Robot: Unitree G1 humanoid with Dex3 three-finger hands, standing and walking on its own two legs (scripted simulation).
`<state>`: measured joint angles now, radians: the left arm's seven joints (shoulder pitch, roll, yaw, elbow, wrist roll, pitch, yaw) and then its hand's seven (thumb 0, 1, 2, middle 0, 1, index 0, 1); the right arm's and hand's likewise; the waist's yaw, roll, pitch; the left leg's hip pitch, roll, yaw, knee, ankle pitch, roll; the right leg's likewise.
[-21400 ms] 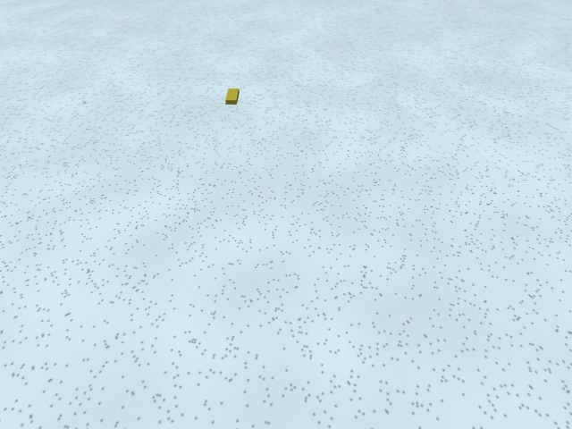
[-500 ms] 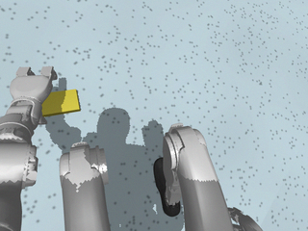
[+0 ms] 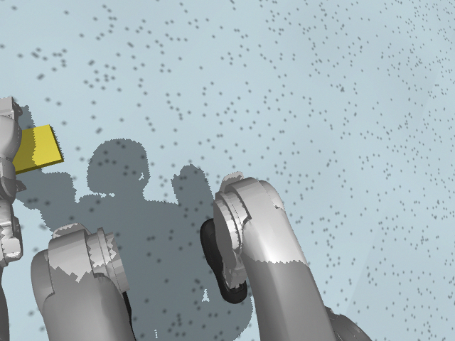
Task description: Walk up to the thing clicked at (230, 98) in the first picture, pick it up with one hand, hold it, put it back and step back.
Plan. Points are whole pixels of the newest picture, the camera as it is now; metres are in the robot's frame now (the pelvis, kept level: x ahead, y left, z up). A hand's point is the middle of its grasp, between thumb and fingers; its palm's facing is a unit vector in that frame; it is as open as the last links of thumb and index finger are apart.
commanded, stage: rest palm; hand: left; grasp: from above
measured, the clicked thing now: (10, 154) +0.46 +0.26 -0.29
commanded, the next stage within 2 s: close in 0.94 s
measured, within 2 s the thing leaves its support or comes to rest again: neither
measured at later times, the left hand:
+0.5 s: hand (11, 158) +0.45 +0.25 -0.25, palm faces -0.44 -0.11 -0.89, open 13.8 cm
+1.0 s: hand (13, 158) +0.45 +0.25 -0.27, palm faces -0.47 -0.12 -0.87, open 14.3 cm
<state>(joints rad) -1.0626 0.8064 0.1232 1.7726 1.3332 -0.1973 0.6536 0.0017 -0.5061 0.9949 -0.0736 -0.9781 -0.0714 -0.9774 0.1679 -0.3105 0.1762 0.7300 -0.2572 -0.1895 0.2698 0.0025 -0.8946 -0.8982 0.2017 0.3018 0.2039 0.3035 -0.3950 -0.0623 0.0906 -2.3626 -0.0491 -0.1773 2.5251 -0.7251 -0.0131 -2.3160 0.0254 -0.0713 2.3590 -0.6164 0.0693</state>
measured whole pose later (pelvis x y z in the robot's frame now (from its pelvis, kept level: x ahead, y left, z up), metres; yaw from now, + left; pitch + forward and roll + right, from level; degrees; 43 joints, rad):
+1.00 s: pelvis +0.00 +0.01 +0.00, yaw -4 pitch +28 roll -16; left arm -1.08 0.93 0.06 1.83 1.30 -0.20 0.72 0.00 -0.56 1.04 -0.09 -0.98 -0.06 -1.01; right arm 0.12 -0.37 0.29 0.66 -0.27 -0.30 0.36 0.00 -0.91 -0.91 0.20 0.30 0.20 0.30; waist -0.43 -0.13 0.20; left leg -2.32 -0.04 -0.24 2.56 -0.74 0.00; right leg -2.24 0.04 -0.13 2.33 -0.61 0.08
